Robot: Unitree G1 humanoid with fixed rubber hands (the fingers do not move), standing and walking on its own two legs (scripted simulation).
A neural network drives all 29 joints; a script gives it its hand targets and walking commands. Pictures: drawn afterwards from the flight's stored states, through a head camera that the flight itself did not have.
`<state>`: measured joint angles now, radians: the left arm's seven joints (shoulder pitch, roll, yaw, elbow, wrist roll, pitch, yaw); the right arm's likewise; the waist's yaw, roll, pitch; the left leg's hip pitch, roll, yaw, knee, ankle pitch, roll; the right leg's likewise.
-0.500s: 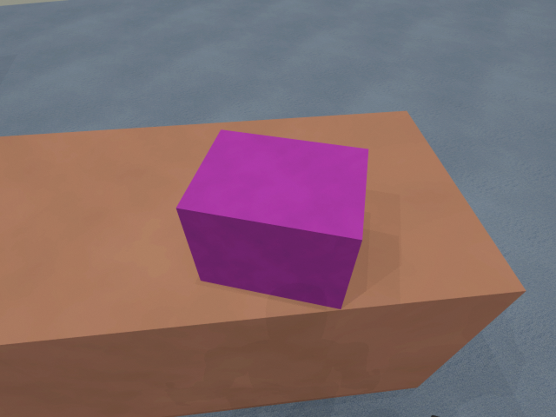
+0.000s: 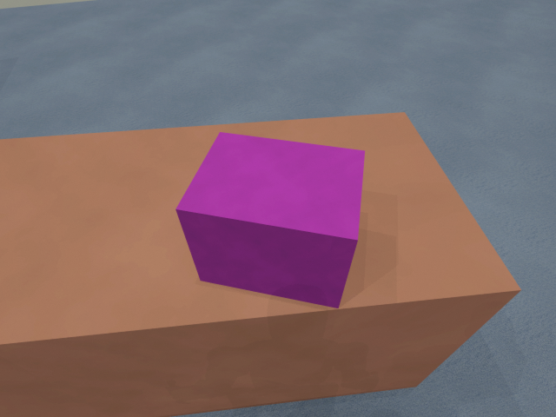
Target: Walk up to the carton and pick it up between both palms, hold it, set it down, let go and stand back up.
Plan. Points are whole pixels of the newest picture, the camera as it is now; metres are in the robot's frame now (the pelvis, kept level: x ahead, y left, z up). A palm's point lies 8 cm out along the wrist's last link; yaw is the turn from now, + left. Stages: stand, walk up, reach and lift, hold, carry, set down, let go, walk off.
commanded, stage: stand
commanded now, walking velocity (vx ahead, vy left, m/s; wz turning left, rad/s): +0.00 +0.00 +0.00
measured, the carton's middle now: (278, 219) +0.46 +0.00 +0.00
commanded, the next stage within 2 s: none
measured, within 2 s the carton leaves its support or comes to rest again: neither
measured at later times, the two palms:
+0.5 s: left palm out of the picture +0.09 +0.28 -0.11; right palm out of the picture +0.09 -0.27 -0.13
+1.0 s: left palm out of the picture +0.10 +0.28 -0.11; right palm out of the picture +0.09 -0.27 -0.13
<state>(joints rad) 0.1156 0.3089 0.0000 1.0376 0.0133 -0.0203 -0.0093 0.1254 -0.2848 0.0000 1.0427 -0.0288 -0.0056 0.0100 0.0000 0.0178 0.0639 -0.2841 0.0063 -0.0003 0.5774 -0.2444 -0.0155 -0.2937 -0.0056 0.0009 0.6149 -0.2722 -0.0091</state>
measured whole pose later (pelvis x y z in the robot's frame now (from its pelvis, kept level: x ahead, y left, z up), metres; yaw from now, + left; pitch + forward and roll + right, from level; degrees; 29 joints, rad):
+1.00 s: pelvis +0.01 +0.00 +0.00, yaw +0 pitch -2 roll +1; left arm 0.11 0.31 0.00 1.05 0.01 -0.02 -0.01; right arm 0.11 -0.29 0.00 1.05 -0.03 -0.01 0.01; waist 0.00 0.02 0.05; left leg -0.27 0.01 0.00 0.53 -0.23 -0.02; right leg -0.28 -0.01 0.00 0.58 -0.26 -0.01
